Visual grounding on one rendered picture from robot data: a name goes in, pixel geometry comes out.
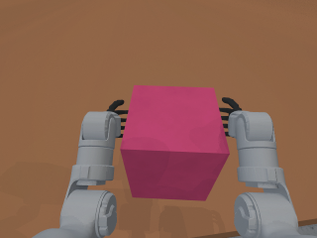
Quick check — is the robot right hand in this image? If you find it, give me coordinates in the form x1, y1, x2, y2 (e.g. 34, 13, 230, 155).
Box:
219, 97, 242, 137

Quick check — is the left robot forearm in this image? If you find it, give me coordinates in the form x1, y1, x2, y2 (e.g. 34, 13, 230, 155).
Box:
59, 111, 121, 226

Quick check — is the robot left upper arm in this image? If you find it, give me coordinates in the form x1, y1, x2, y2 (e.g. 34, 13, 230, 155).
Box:
32, 189, 117, 238

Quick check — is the right robot forearm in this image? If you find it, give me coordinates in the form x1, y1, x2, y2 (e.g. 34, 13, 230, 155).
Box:
228, 110, 298, 230

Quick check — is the robot right upper arm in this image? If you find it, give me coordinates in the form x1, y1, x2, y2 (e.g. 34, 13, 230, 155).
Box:
234, 191, 317, 238

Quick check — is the carton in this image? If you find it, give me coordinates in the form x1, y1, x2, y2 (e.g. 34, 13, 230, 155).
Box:
120, 85, 230, 201

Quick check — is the robot left hand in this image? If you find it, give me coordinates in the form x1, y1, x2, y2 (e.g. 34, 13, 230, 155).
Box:
106, 99, 129, 138

